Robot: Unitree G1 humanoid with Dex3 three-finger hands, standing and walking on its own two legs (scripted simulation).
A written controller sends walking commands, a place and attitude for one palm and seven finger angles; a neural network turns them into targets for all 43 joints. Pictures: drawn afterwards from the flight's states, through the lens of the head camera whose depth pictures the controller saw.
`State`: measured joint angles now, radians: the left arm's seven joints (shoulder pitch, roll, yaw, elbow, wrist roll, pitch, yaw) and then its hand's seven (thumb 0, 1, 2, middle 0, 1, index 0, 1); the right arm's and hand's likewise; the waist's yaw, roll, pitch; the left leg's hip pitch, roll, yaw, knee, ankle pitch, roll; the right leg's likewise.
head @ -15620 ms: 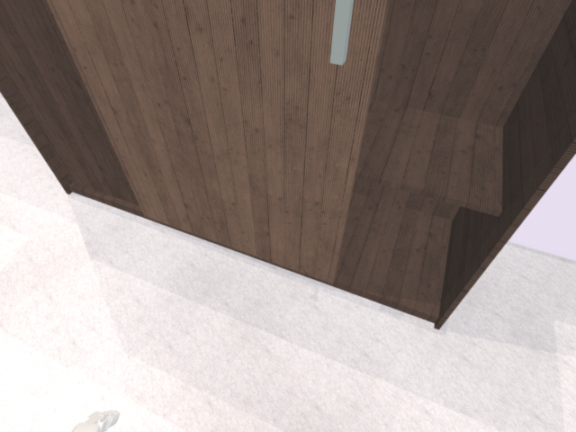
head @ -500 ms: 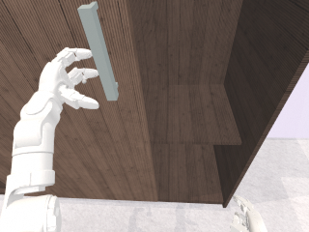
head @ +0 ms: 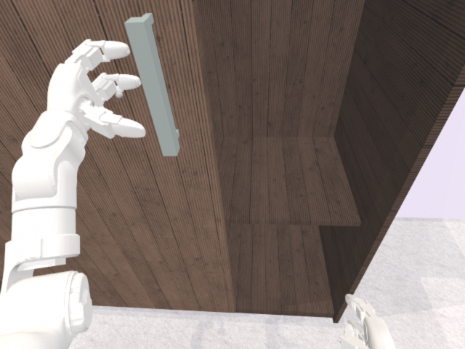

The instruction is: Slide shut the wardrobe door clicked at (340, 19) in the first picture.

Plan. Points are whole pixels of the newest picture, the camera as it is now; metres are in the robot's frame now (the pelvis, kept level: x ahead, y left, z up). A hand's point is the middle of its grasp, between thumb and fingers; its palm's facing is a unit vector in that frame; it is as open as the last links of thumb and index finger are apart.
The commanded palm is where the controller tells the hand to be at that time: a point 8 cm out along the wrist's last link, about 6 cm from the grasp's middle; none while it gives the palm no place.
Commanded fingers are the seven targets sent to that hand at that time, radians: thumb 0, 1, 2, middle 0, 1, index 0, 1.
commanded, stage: move the hooked fingers beside the handle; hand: left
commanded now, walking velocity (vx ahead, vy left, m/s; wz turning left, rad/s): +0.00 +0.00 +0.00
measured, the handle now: (160, 90) +0.44 +0.13 +0.27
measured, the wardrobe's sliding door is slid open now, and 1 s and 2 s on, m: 0.40 0.40 0.40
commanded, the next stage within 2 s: feel for the door with the fingertips in 1.06 s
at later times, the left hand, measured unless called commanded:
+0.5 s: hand (108, 111) +0.39 +0.21 +0.26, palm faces +0.02 -1.00 -0.02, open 13.9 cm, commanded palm +0.35 +0.26 +0.26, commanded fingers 0.00 -0.50 0.30 -0.30 -1.20 -0.30 -1.20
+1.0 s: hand (113, 119) +0.38 +0.19 +0.26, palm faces +0.00 -1.00 -0.08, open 13.9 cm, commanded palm +0.34 +0.25 +0.27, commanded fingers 0.00 -0.50 0.30 -0.30 -1.20 -0.30 -1.20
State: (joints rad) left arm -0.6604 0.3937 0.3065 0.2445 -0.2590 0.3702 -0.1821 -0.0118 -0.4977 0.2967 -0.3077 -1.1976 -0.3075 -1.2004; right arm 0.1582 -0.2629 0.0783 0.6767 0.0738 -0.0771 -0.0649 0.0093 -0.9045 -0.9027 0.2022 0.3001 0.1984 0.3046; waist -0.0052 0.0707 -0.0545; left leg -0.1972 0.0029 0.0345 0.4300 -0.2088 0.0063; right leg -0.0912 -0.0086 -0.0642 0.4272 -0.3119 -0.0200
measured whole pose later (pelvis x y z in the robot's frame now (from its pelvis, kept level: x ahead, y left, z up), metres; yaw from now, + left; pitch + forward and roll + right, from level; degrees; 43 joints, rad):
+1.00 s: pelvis +0.00 +0.01 +0.00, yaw +0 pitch -1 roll +0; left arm -0.56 0.40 0.31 0.19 -0.25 0.36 -0.23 -0.01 -0.49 0.30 -0.31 -1.20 -0.30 -1.20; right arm 0.20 -0.28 0.07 0.64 0.08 -0.08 -0.06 0.01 -0.90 -0.90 0.20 0.30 0.20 0.30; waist 0.00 0.07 -0.03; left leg -0.22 -0.01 0.03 0.44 -0.21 0.02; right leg -0.10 -0.02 -0.07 0.43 -0.31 -0.01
